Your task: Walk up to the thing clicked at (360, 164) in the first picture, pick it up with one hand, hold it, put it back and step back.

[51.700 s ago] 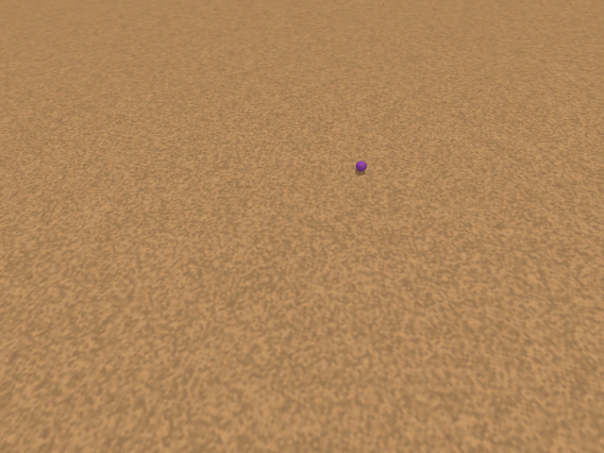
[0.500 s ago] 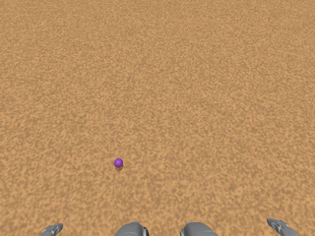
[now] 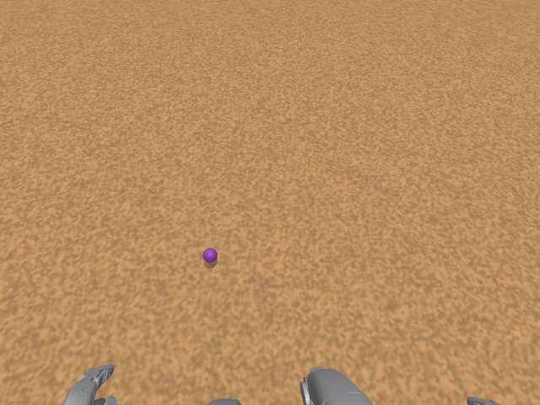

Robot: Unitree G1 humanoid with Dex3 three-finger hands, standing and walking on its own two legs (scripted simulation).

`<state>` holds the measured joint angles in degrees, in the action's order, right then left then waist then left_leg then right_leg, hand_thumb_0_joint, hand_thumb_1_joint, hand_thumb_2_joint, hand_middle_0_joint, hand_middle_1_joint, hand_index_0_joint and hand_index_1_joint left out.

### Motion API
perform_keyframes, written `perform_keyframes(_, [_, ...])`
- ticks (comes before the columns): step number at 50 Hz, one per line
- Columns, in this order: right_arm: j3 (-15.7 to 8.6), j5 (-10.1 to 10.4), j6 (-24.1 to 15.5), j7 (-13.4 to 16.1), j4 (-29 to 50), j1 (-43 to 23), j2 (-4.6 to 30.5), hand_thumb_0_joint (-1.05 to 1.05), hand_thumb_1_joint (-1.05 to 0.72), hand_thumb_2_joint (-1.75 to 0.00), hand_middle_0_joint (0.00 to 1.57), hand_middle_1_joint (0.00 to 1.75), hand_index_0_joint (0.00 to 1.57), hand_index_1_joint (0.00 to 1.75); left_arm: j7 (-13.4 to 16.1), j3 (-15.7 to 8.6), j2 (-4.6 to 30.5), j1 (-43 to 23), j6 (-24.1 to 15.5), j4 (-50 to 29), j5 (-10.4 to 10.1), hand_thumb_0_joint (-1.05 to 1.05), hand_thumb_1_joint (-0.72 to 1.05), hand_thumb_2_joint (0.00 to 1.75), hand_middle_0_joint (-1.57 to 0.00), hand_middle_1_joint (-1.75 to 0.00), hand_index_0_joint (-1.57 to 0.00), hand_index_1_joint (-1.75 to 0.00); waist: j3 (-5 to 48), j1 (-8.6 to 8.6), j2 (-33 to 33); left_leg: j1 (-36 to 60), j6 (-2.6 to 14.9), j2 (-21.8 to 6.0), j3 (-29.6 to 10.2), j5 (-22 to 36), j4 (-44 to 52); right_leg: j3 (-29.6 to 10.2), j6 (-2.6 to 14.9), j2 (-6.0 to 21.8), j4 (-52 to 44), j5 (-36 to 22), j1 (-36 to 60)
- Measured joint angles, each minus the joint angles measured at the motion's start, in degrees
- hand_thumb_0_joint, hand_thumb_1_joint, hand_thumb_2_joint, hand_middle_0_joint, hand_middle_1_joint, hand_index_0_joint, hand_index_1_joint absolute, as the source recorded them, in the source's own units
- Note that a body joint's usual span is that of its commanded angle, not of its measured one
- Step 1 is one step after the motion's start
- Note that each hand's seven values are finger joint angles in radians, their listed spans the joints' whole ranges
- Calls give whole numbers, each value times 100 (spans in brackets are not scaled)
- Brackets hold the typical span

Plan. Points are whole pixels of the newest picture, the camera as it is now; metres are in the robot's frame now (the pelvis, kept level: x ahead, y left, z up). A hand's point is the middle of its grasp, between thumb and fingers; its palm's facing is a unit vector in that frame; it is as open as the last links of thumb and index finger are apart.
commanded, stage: step back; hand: left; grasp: from above
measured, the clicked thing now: (210, 255) +0.70 +0.25 -0.73
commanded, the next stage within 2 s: none
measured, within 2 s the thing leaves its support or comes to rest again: neither
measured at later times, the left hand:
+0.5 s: hand out of the picture -0.07 +0.22 -0.13, palm faces -0.02 -0.90 -0.43, open 7.4 cm
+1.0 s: hand out of the picture -0.26 +0.19 -0.14, palm faces -0.03 -0.90 -0.43, open 7.4 cm
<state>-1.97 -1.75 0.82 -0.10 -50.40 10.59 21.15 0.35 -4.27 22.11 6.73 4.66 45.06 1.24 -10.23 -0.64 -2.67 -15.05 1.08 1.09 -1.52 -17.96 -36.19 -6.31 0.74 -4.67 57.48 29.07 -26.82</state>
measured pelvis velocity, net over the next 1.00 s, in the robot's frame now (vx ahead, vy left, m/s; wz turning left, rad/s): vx -0.34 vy -0.08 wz -0.03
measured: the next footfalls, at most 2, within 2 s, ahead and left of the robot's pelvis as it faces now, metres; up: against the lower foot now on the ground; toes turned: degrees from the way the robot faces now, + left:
right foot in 0.26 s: -0.09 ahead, -0.17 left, +0.00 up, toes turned +0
left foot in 0.60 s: -0.17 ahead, +0.07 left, +0.00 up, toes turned +0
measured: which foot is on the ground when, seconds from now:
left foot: down 0.00-0.28, up 0.30-0.58, down 0.60-0.94, up 0.96-1.00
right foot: up 0.00-0.24, down 0.26-0.62, up 0.64-0.90, down 0.92-1.00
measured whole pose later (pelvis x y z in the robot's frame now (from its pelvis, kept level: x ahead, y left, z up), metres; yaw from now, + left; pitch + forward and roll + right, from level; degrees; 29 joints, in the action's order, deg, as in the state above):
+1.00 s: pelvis -0.34 -0.08 -0.01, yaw -1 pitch -3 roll -1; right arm -2.8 -0.9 4.8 0.2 -48.8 4.5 23.2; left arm 0.6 -3.0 20.8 11.0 1.1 51.1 2.2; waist -9.1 1.5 3.4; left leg -28.5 -0.2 1.0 -6.7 -24.6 -50.2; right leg -1.2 1.2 -2.2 38.2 21.8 -13.7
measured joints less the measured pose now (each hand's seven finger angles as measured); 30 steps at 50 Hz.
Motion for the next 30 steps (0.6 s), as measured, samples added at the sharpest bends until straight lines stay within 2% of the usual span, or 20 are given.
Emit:
perform_keyframes(2, [25,-5,-4,22,31,-4,-46,1,-90,-90,21,30,20,30,-6,-40,37,77,-6,57,-34,0,91,89,-21,-30,-20,-30,62,17,10,-59,-21,-104,-4,178,158,-162,-2,-211,799,7,-109])
perform_keyframes(5, [12,-5,5,48,128,-75,-48,1,-90,-90,21,30,21,30,-28,-102,80,234,-42,85,-28,0,91,89,-21,-30,-20,-30,95,77,48,-206,-33,-242,26,373,250,-227,-124,-216,1108,-6,60])
perform_keyframes(8, [-13,-6,-13,71,278,-202,-4,1,-90,-90,21,30,21,30,-47,-129,121,368,-52,128,-9,0,91,89,-21,-30,-20,-30,69,124,102,-425,-67,-368,76,500,183,-162,-219,5,448,78,480])
perform_keyframes(10, [-26,-10,-10,66,378,-291,52,1,-90,-90,21,30,21,30,-60,-129,139,411,-66,188,-4,0,91,89,-21,-30,-20,-30,48,149,154,-616,-145,-450,97,563,66,-23,-207,197,-347,26,823])
perform_keyframes(12, [-32,7,34,51,442,-387,131,0,-90,-90,21,30,21,30,-75,-121,146,453,-121,263,1,0,91,89,-21,-30,-20,-30,51,179,223,-857,-241,-534,106,590,-141,144,-156,348,-1423,-396,1235])
perform_keyframes(13, [-39,29,69,45,451,-441,186,0,-90,-90,21,30,21,30,-72,-121,125,464,-163,317,15,0,91,89,-21,-30,-20,-30,45,195,308,-992,-294,-606,75,584,-290,218,-139,337,-1873,-487,1405])
perform_keyframes(14, [-71,54,111,48,428,-501,267,0,-90,-90,21,30,21,30,-70,-114,30,437,-186,387,50,0,91,89,-21,-30,-20,-30,-25,143,534,-1091,-239,-699,-98,560,-427,351,-115,202,-1927,-524,1430])
perform_keyframes(15, [-108,86,156,75,381,-511,293,0,-90,-90,21,30,21,30,-96,-85,-33,451,-187,409,69,0,91,89,-21,-30,-20,-30,-29,104,625,-1207,-177,-581,-324,112,-653,438,-86,178,-1848,-555,1366])
perform_keyframes(16, [-133,105,206,108,322,-488,277,0,-90,-90,21,30,20,30,-121,-51,-61,498,-183,401,87,0,91,89,-21,-30,-20,-30,21,149,572,-1332,-156,-334,-464,-445,-1098,411,-53,248,-1751,-579,1259])
perform_keyframes(17, [-136,127,247,124,270,-455,267,0,-90,-90,21,30,20,30,-125,-20,-91,557,-185,386,94,0,91,89,-21,-30,-20,-30,68,213,492,-1437,-141,-77,-553,-766,-1654,342,-29,334,-1726,-632,1183])
perform_keyframes(19, [-124,188,248,132,213,-352,296,0,-90,-90,21,30,20,30,-98,32,-172,627,-181,381,99,0,91,89,-21,-30,-20,-30,143,247,438,-1536,-110,310,-672,-896,-2538,290,-28,460,-1846,-810,1111])
perform_keyframes(21, [-105,213,199,143,193,-227,316,1,-90,-90,21,30,20,30,-65,47,-213,613,-169,353,123,1,90,89,-21,-31,-20,-30,182,229,413,-1459,-129,481,-634,-915,-2925,310,-23,545,-1944,-965,1019])
perform_keyframes(24, [-79,190,182,151,137,-68,310,0,-90,-90,20,30,20,30,-3,54,-202,490,-194,201,135,1,90,89,-21,-31,-20,-30,153,192,409,-1048,-178,450,-507,-1060,-2588,435,-18,596,-1980,-1135,854])
perform_keyframes(27, [-68,136,197,133,74,9,251,1,-90,-90,20,30,20,30,49,60,-137,289,-225,2,108,1,90,89,-21,-31,-20,-30,56,152,372,-524,-171,282,-297,-1137,-1602,612,-27,653,-1867,-1243,632])
perform_keyframes(29, [-70,109,181,106,46,32,204,1,-90,-90,20,30,20,30,57,74,-73,141,-212,-96,62,0,90,89,-21,-31,-20,-30,-9,113,322,-137,-116,172,-120,-837,-741,725,-55,710,-1697,-1274,447])
perform_keyframes(30, [-78,93,160,94,25,33,173,1,-90,-90,20,30,20,30,56,85,-32,70,-195,-126,35,0,90,89,-21,-31,-20,-30,-37,85,269,31,-71,161,-58,-453,-300,761,-84,759,-1577,-1274,343])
